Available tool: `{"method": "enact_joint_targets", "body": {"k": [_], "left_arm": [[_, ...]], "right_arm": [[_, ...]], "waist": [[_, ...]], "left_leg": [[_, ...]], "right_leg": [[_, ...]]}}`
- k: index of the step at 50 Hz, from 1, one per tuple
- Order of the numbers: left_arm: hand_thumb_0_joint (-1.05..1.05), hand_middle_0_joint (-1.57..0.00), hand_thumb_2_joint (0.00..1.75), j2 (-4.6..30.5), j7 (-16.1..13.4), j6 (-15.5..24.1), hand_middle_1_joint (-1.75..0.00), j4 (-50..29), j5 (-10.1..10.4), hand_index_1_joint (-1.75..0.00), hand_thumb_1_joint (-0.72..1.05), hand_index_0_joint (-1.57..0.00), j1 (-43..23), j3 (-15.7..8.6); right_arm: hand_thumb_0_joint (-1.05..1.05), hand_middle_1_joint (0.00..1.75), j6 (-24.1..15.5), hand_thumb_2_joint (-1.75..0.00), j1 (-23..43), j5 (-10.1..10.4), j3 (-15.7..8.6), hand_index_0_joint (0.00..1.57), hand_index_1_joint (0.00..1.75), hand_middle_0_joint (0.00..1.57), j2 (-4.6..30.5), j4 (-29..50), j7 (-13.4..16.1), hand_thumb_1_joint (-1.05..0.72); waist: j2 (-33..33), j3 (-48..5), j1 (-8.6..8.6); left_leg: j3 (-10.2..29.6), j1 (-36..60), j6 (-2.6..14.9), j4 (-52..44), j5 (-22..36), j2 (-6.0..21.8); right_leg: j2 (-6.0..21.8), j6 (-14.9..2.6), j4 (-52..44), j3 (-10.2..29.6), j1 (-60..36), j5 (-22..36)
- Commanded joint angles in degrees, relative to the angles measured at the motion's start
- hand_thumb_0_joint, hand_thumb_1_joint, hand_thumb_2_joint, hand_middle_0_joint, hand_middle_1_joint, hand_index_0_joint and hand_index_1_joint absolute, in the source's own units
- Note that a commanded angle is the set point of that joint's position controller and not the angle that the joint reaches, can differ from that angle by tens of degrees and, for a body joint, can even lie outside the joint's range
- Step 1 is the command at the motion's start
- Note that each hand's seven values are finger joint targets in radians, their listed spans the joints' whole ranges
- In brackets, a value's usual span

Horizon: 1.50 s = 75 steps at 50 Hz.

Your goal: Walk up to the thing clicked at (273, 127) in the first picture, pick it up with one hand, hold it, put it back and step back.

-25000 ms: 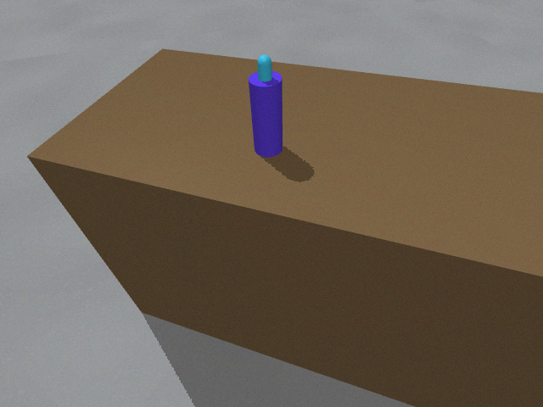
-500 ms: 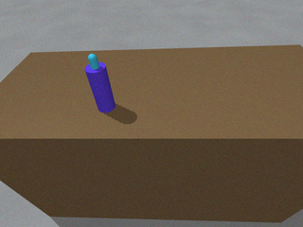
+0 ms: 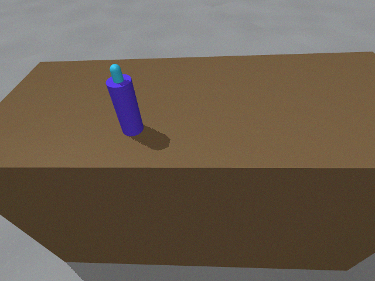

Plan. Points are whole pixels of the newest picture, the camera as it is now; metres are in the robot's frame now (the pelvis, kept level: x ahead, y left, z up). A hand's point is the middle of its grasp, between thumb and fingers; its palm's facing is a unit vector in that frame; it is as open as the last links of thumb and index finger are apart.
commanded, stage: home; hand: left
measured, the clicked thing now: (124, 100) +0.53 +0.19 +0.12
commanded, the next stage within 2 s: stand in 0.84 s
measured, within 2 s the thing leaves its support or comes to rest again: neither
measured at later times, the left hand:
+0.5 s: hand out of the picture +0.09 +0.25 -0.15, palm faces -0.03 -0.93 -0.37, open 17.5 cm
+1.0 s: hand out of the picture +0.11 +0.24 -0.15, palm faces -0.03 -0.93 -0.36, open 17.5 cm
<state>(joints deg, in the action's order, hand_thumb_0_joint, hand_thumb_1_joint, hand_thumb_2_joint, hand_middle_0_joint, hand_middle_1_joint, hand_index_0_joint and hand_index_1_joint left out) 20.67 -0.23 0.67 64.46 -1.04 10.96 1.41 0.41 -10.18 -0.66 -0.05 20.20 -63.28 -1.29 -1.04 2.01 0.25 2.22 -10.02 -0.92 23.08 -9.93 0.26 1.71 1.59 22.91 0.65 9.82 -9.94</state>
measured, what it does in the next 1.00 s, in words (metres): stands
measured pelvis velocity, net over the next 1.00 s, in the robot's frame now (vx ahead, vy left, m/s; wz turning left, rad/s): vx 0.03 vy -0.01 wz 0.00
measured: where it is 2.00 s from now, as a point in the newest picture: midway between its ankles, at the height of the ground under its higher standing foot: outside the picture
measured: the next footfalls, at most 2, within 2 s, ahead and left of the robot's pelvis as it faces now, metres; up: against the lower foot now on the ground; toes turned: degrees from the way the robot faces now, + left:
none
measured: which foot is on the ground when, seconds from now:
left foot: down 0.00-1.00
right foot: down 0.00-1.00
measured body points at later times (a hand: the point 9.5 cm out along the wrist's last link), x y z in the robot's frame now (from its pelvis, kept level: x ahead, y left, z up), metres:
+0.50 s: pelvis +0.02 -0.01 +0.00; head +0.02 -0.02 +0.45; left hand +0.09 +0.30 -0.12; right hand +0.09 -0.31 -0.13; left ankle +0.03 +0.13 -0.74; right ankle +0.03 -0.14 -0.74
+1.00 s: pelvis +0.03 -0.01 +0.00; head +0.03 -0.02 +0.45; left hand +0.11 +0.29 -0.12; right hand +0.10 -0.31 -0.13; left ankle +0.03 +0.13 -0.74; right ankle +0.03 -0.14 -0.74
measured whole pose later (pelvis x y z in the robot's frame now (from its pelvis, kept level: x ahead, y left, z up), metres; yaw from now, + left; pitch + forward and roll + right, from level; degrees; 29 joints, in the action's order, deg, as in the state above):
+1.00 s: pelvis +0.03 -0.01 +0.00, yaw +0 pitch -3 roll +0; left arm 20.0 -0.2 0.3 64.5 -0.7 6.4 0.4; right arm 0.1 -7.1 -0.4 0.5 20.5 -64.0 -0.5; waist -1.0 2.9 -0.2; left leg 2.4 -5.8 -2.1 19.0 -10.4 1.6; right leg 0.5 0.6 19.3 0.3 5.9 -10.5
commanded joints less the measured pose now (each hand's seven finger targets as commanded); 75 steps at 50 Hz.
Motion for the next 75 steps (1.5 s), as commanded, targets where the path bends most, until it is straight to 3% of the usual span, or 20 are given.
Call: {"method": "enact_joint_targets", "body": {"k": [1,4,6,13,17,19,22,26,31,38,43,47,49,50,55,58,66,69,72,75], "left_arm": [[0.00,-0.05,0.04,12.7,-0.7,1.3,-0.05,-3.3,0.4,-0.05,-0.58,-0.05,-3.7,-2.6],[0.00,-0.05,0.05,12.7,-0.7,1.1,-0.05,-3.0,0.5,-0.05,-0.56,-0.05,-3.9,-2.8],[0.00,-0.05,0.03,12.6,-0.7,1.1,-0.05,-2.9,0.4,-0.05,-0.59,-0.05,-4.2,-2.7],[0.00,-0.05,0.04,12.4,-0.5,1.1,-0.05,-3.0,0.5,-0.05,-0.58,-0.05,-5.4,-3.0],[0.00,-0.05,0.05,12.7,-0.5,0.9,-0.05,-3.1,0.3,-0.05,-0.57,-0.05,-6.1,-3.2],[0.00,-0.05,0.04,12.6,-0.4,1.1,-0.05,-3.4,0.3,-0.05,-0.58,-0.05,-6.0,-3.2],[0.00,-0.04,0.03,12.6,-0.5,1.0,-0.05,-3.2,0.4,-0.05,-0.59,-0.04,-6.6,-3.3],[0.00,-0.05,0.05,12.4,-0.4,1.0,-0.05,-3.3,0.5,-0.05,-0.56,-0.05,-6.7,-3.3],[0.00,-0.05,0.04,12.5,-0.5,0.8,-0.05,-3.1,0.6,-0.05,-0.58,-0.05,-7.2,-3.5],[0.00,-0.05,0.04,12.3,-0.5,0.9,-0.05,-3.3,0.6,-0.05,-0.58,-0.05,-7.1,-3.4],[0.00,-0.05,0.04,12.5,-0.5,0.8,-0.05,-3.1,0.6,-0.05,-0.58,-0.05,-7.1,-3.5],[0.00,-0.04,0.03,12.5,-0.5,0.9,-0.05,-3.2,0.5,-0.05,-0.59,-0.04,-6.8,-3.6],[0.00,-0.20,0.19,12.3,-0.5,0.8,-0.21,-3.3,0.5,-0.21,-0.43,-0.20,-6.9,-3.6],[0.00,-0.20,0.27,12.1,-0.5,0.9,-0.29,-3.4,0.4,-0.29,-0.35,-0.20,-6.9,-3.5],[0.00,-0.20,0.67,12.5,-0.5,1.0,-0.30,-3.6,0.5,-0.30,0.05,-0.20,-7.0,-3.6],[0.00,-0.20,0.90,12.2,-0.5,0.8,-0.30,-3.4,0.5,-0.30,0.29,-0.20,-6.8,-3.6],[0.00,-0.20,0.90,12.2,-0.3,0.9,-0.30,-3.6,0.5,-0.30,0.90,-0.20,-6.1,-3.5],[0.00,-0.20,0.90,12.5,-0.2,0.6,-0.30,-3.5,0.5,-0.30,0.90,-0.20,-6.6,-3.8],[0.00,-0.20,0.90,12.7,-0.3,0.8,-0.30,-3.9,0.4,-0.30,0.90,-0.20,-6.4,-3.8],[0.00,-0.20,0.90,12.4,-0.3,1.0,-0.30,-3.8,0.5,-0.30,0.90,-0.20,-6.1,-3.6]], "right_arm": [[0.00,0.30,-1.5,-0.90,2.8,0.0,-2.2,0.20,0.30,0.20,12.0,3.8,1.3,-0.89],[0.00,0.30,-1.5,-0.90,3.0,0.1,-2.0,0.20,0.30,0.20,12.2,3.6,1.4,-0.89],[0.00,0.30,-1.5,-0.90,3.7,0.2,-2.0,0.20,0.30,0.20,12.2,3.7,1.5,-0.89],[0.00,0.30,-1.5,-0.90,3.7,0.1,-1.8,0.20,0.30,0.20,12.3,3.3,1.6,-0.90],[0.00,0.30,-1.3,-0.90,4.3,0.0,-2.0,0.20,0.30,0.20,12.4,3.2,1.6,-0.90],[0.00,0.30,-1.5,-0.90,4.5,0.0,-2.1,0.20,0.30,0.20,12.6,3.2,1.5,-0.90],[0.00,0.30,-1.5,-0.90,4.5,0.1,-2.0,0.20,0.30,0.20,12.2,3.1,1.6,-0.90],[0.00,0.30,-1.6,-0.90,4.8,0.2,-2.0,0.20,0.30,0.20,12.3,2.9,1.7,-0.90],[0.00,0.30,-1.4,-0.90,4.4,0.0,-1.9,0.20,0.30,0.20,12.1,2.6,1.7,-0.90],[0.00,0.30,-1.6,-0.90,4.6,0.1,-1.8,0.20,0.30,0.20,12.1,2.6,1.9,-0.90],[0.00,0.30,-1.3,-0.90,4.8,0.1,-1.8,0.20,0.30,0.20,12.3,2.3,1.9,-0.90],[0.00,0.30,-1.5,-0.90,4.8,0.1,-1.9,0.20,0.30,0.20,12.3,2.6,1.9,-0.90],[0.00,0.30,-1.4,-0.90,4.8,0.0,-1.9,0.20,0.30,0.20,12.3,2.7,1.9,-0.90],[0.00,0.30,-1.5,-0.90,4.9,0.1,-2.1,0.20,0.30,0.20,12.6,2.8,1.9,-0.90],[0.00,0.30,-1.5,-0.90,4.7,0.1,-1.9,0.20,0.30,0.20,12.2,2.7,1.9,-0.90],[0.00,0.30,-1.4,-0.90,4.4,0.0,-1.8,0.20,0.30,0.20,12.1,2.6,1.8,-0.90],[0.00,0.30,-1.5,-0.90,4.6,0.1,-2.0,0.20,0.30,0.20,12.3,2.5,1.8,-0.90],[0.00,0.30,-1.5,-0.90,4.2,-0.1,-2.0,0.20,0.30,0.20,12.2,2.4,1.8,-0.90],[0.00,0.30,-1.6,-0.90,4.8,0.0,-2.3,0.20,0.30,0.20,12.4,2.8,1.8,-0.90],[0.00,0.30,-1.7,-0.90,4.3,0.1,-2.2,0.20,0.30,0.20,12.4,2.5,1.8,-0.90]], "waist": [[0.6,-0.9,-0.21],[0.5,0.0,-0.08],[1.0,-1.3,-0.05],[1.1,-1.3,-0.23],[0.9,0.1,-0.26],[0.3,-1.8,-0.17],[2.0,-1.5,-0.32],[1.1,-3.0,-0.19],[1.3,-2.1,-0.35],[1.2,-3.6,-0.35],[1.8,-1.6,-0.36],[1.2,-2.9,-0.37],[1.4,-2.4,-0.32],[1.0,-3.3,-0.43],[1.3,-2.8,-0.48],[1.1,-1.6,-0.36],[0.7,-1.3,-0.16],[0.3,0.4,-0.38],[1.4,-2.0,-0.23],[0.9,-2.2,-0.31]], "left_leg": [[5.6,-0.6,2.65,-6.0,-1.9,5.4],[5.5,-1.3,2.46,-6.6,-2.9,5.3],[5.3,0.2,2.40,-6.1,0.1,5.7],[4.9,0.9,1.89,-6.5,1.7,5.8],[4.6,0.2,1.74,-6.8,-2.1,5.4],[4.5,1.7,1.83,-6.4,0.9,5.8],[4.4,1.7,1.67,-6.5,2.0,5.8],[4.3,3.1,1.47,-6.2,6.3,6.2],[4.1,2.2,1.36,-7.0,4.0,6.0],[3.6,3.7,1.43,-6.2,8.3,6.5],[3.8,3.5,1.19,-7.0,5.2,6.2],[3.6,3.9,1.30,-6.6,7.5,6.4],[3.4,4.1,1.32,-6.7,6.6,6.5],[3.6,4.8,1.36,-6.3,7.7,6.8],[3.4,4.5,1.35,-6.6,7.2,6.6],[3.4,3.3,1.41,-7.5,4.5,6.3],[3.7,3.5,1.59,-7.5,3.8,6.4],[3.6,1.6,1.51,-8.4,-1.3,5.8],[3.7,3.7,1.61,-7.6,3.8,6.4],[3.7,3.8,1.62,-7.3,4.4,6.4]], "right_leg": [[5.0,-3.04,-5.6,5.7,0.3,-2.3],[4.6,-2.88,-5.5,5.2,-0.3,-2.7],[5.0,-3.01,-5.6,5.2,-0.9,-0.3],[4.9,-2.67,-5.9,5.1,-1.7,1.3],[4.7,-2.67,-7.0,5.2,-0.5,-3.0],[5.1,-2.69,-6.5,5.3,-2.0,1.1],[5.1,-2.69,-6.6,5.2,-2.3,1.4],[5.2,-2.75,-5.8,4.7,-3.6,6.3],[5.0,-2.74,-6.5,4.7,-3.7,3.4],[5.4,-2.68,-5.8,4.5,-4.9,9.6],[4.9,-2.56,-6.9,4.5,-3.2,5.3],[5.2,-2.59,-6.2,4.4,-4.4,8.5],[5.2,-2.64,-6.6,4.4,-3.8,7.0],[5.3,-2.55,-6.5,4.3,-4.2,8.4],[5.3,-2.53,-6.6,4.4,-4.1,8.4],[5.1,-2.60,-7.1,4.4,-3.5,5.1],[5.0,-2.67,-7.2,4.5,-2.9,3.7],[4.8,-2.79,-7.7,4.6,-1.9,-1.3],[5.0,-2.94,-6.9,4.6,-2.8,2.9],[5.2,-2.83,-6.9,4.7,-3.4,4.1]]}}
